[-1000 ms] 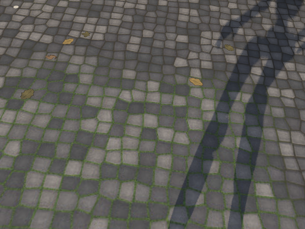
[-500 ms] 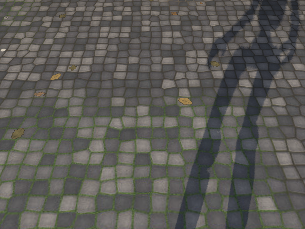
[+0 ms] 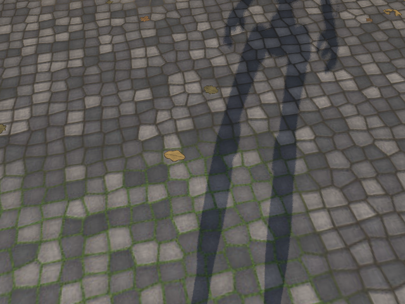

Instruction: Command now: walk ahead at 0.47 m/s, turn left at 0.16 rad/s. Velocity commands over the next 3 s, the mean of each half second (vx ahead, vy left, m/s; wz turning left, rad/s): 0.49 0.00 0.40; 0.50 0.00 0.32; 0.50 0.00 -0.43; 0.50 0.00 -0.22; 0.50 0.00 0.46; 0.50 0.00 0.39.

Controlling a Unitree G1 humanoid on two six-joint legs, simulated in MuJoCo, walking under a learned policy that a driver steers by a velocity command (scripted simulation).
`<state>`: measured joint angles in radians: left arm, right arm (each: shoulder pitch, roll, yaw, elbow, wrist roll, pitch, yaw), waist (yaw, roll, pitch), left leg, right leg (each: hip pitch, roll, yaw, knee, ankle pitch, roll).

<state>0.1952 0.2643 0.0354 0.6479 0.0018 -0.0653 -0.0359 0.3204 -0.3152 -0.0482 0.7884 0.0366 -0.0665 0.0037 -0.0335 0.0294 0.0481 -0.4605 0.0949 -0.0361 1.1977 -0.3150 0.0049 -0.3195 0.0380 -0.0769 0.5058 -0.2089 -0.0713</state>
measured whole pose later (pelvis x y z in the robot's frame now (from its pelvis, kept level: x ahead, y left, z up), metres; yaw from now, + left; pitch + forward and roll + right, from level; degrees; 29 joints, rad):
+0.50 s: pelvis +0.28 +0.05 -0.01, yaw +15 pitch +1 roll +0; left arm 0.29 0.29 0.04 0.78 -0.02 -0.08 0.00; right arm 0.16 -0.29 -0.06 0.64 0.02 -0.05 0.04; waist 0.01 0.01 0.07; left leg -0.44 -0.09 0.03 0.59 -0.19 0.11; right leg -0.25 0.01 -0.02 1.20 -0.47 -0.01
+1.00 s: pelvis +0.59 +0.07 +0.00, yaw +24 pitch +1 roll +0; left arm 0.24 0.28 0.04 0.72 0.00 -0.10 -0.04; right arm 0.29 -0.29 -0.04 0.71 0.00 -0.06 -0.01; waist 0.00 0.02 0.02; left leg -0.38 -0.03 -0.07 1.16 -0.38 0.02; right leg -0.36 0.07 0.03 0.50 -0.16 -0.06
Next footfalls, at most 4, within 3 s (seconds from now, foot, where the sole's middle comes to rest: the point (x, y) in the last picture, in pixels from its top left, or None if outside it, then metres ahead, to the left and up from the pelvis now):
0.42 left None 0.38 0.14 -0.77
0.86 right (202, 231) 0.71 0.03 -0.77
1.36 left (128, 198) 0.86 0.31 -0.77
1.84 right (195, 135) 1.17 0.04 -0.77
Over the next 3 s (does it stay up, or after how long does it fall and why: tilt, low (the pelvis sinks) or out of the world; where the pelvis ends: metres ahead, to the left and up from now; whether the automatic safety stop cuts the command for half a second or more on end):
stays up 1.63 0.29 0.00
